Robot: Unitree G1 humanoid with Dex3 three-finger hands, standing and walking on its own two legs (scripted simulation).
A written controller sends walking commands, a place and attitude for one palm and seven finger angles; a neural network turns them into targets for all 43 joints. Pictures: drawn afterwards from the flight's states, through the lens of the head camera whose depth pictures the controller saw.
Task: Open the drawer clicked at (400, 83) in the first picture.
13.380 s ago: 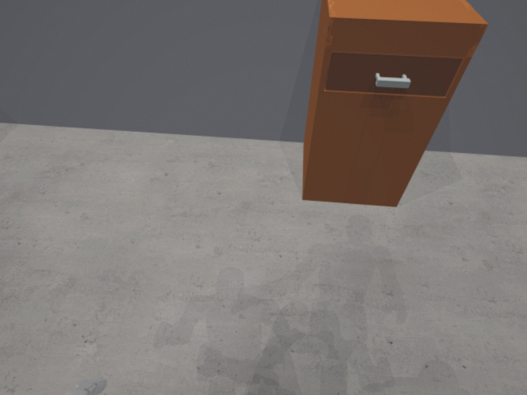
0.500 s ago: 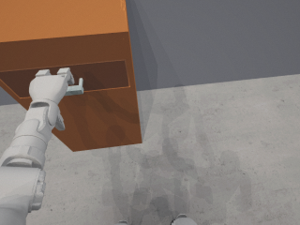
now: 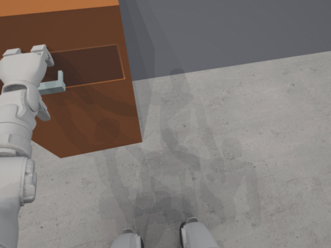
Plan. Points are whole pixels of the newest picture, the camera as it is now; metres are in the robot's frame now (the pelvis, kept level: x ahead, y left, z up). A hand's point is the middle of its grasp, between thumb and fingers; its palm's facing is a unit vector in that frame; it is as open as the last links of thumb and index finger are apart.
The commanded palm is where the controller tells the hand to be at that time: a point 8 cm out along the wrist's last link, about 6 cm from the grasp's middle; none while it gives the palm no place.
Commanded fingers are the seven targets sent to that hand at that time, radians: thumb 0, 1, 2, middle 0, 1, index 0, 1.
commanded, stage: move the hooked fingers above the handle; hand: left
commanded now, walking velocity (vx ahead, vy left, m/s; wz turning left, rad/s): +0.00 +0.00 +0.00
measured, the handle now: (43, 82) +0.56 +0.29 -0.03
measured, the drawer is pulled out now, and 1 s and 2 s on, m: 0.00 0.00 0.00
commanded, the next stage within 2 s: lower the fingers behind the handle in 1.06 s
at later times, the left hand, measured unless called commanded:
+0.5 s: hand (36, 87) +0.51 +0.27 +0.03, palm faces -0.08 -0.03 -1.00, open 13.8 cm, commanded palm +0.49 +0.26 +0.09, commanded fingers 0.00 -0.50 0.30 -0.30 -1.20 -0.30 -1.20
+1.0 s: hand (34, 88) +0.50 +0.27 +0.03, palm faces -0.07 -0.03 -1.00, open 13.8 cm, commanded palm +0.49 +0.27 +0.08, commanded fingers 0.00 -0.50 0.30 -0.30 -1.20 -0.30 -1.20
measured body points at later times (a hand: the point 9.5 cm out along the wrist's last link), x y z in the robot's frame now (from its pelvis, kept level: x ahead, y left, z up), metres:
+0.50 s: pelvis +0.01 +0.00 +0.01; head +0.14 +0.00 +0.44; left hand +0.50 +0.27 +0.08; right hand +0.01 -0.28 -0.12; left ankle -0.02 +0.11 -0.69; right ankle +0.02 -0.15 -0.69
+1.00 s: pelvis +0.00 +0.00 +0.00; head +0.13 +0.00 +0.43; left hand +0.50 +0.27 +0.09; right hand -0.01 -0.29 -0.12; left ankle -0.02 +0.11 -0.69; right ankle +0.02 -0.15 -0.69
